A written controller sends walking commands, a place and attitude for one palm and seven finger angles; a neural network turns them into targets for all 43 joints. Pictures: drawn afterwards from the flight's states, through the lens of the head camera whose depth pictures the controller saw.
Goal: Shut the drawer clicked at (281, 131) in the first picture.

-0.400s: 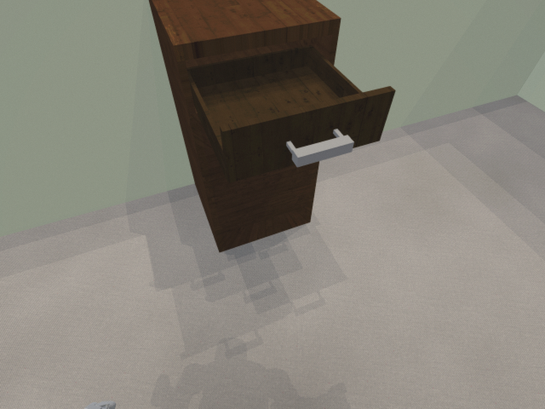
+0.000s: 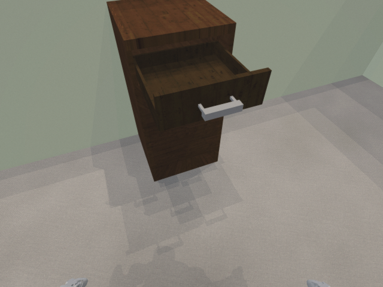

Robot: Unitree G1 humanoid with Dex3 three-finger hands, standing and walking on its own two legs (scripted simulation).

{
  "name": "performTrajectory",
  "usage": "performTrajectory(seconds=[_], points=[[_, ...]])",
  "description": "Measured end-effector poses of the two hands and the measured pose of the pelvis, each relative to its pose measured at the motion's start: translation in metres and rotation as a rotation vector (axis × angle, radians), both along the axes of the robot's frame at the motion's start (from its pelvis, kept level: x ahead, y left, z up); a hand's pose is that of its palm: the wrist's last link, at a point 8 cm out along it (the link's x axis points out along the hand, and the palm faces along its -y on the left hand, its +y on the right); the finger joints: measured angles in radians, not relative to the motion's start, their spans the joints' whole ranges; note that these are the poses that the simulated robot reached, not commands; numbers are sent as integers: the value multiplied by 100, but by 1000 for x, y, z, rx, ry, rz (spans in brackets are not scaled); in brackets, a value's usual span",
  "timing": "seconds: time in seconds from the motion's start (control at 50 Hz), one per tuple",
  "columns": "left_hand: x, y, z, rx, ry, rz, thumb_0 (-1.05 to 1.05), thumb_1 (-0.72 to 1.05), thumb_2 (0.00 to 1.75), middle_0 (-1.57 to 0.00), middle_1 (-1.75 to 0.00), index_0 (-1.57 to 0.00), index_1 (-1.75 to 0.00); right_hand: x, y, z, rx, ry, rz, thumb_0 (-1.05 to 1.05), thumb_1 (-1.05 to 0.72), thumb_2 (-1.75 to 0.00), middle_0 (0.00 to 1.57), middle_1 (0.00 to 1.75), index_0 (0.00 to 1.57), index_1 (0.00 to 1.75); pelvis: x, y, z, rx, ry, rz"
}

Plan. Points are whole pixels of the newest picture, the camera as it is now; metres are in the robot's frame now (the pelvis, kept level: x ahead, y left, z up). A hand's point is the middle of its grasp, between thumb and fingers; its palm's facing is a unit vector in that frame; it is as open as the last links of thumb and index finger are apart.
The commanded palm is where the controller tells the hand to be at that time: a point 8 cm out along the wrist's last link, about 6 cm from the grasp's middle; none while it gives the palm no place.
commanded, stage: stand and wait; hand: left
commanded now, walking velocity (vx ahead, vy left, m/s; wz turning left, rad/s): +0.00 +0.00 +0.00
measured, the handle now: (219, 106) +0.64 -0.05 +0.01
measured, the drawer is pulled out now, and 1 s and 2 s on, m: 0.30 0.30 0.30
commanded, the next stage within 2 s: look at it before walking up in 0.42 s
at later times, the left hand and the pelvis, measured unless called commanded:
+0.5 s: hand out of the picture +0.05 +0.22 -0.15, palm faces -0.03 -0.95 -0.31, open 7.4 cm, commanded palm none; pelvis -0.02 -0.02 +0.00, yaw +0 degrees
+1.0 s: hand out of the picture +0.05 +0.23 -0.15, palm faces -0.02 -0.95 -0.31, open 7.4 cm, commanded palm none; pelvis -0.02 -0.01 +0.00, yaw +0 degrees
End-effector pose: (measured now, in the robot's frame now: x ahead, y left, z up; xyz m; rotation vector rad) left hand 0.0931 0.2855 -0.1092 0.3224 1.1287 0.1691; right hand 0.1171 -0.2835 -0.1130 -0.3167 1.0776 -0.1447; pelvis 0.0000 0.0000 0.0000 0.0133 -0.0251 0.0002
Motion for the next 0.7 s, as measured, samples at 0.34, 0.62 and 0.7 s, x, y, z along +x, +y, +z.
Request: performTrajectory(seconds=[0.34, 0.62, 0.7], points=[[-47, -18, -10, -19, 108, 36, 1, 90, 90, -20, -30, -20, -30, -69, -12, -15, 13, 170, -57, 0, -91, -90, 21, 30, 20, 30, -12, -14, 2, -6, -7, 2], [-41, -20, -9, -23, 71, 31, 1, 90, 90, -20, -30, -20, -30, -75, -12, -12, 12, 152, -65, 0, -91, -90, 20, 30, 20, 30, -18, -15, 3, -7, -13, -1], [-40, -19, -8, -23, 62, 30, 1, 90, 90, -20, -30, -20, -30, -74, -11, -11, 13, 141, -62, 0, -91, -90, 20, 30, 20, 30, -19, -14, 3, -7, -13, -2]])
